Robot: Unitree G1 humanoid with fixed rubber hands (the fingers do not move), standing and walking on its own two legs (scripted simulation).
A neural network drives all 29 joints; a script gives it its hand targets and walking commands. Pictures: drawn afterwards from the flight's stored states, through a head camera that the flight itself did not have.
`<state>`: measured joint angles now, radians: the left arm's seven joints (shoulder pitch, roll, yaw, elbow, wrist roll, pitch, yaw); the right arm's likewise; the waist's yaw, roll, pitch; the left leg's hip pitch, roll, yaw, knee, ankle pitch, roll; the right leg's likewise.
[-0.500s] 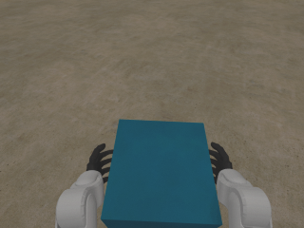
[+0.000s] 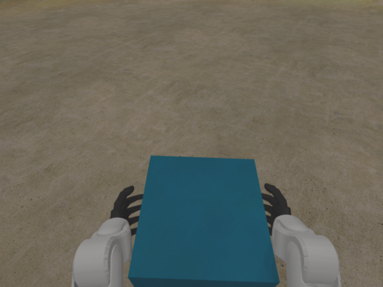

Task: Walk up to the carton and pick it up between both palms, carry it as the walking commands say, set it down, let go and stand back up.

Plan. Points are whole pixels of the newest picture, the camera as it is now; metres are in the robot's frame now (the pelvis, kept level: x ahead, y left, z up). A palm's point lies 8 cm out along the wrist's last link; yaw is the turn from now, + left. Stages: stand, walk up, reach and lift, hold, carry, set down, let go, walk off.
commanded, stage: carry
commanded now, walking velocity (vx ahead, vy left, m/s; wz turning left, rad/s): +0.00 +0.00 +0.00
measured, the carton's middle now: (199, 237) +0.24 +0.01 +0.03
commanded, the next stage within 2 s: none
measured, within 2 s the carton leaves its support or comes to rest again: neither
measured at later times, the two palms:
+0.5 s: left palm (126, 225) +0.23 +0.14 +0.10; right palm (293, 238) +0.21 -0.15 +0.09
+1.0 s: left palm (136, 219) +0.24 +0.13 +0.09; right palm (295, 228) +0.23 -0.16 +0.09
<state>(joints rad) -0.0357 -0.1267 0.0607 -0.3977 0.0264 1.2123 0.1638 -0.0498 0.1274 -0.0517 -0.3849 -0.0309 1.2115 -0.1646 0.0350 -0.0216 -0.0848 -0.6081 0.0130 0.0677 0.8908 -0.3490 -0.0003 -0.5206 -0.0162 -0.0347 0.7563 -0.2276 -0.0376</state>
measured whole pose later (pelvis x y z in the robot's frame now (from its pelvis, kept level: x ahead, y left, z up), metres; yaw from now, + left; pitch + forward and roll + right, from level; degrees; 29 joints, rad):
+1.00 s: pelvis -0.01 -0.01 +0.02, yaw -2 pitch +3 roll +1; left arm -0.05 -0.13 0.07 -0.35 0.04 1.12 0.14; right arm -0.07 0.13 -0.04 -0.33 -0.04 1.12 -0.16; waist -0.01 -0.02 -0.06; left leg -0.37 -0.01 0.10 0.60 -0.28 0.03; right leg -0.50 -0.02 -0.05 0.55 -0.10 -0.04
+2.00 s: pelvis +0.02 -0.03 +0.01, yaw -21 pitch +5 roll -1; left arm 0.00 -0.13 0.05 -0.58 0.00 1.16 0.16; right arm 0.03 0.13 0.00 -0.53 -0.01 1.10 -0.17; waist 0.01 -0.01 0.00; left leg -0.33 0.16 0.20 0.73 -0.45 -0.04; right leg -0.52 0.03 -0.11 0.85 -0.40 -0.01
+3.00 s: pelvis -0.02 -0.11 +0.02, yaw -48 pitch +4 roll +1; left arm 0.02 -0.13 0.04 -0.51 0.01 1.11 0.16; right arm 0.00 0.13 -0.02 -0.51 0.01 1.13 -0.19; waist -0.03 0.02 -0.01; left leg -0.54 0.05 0.00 0.94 -0.37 -0.08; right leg -0.39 0.13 -0.06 0.59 -0.27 -0.15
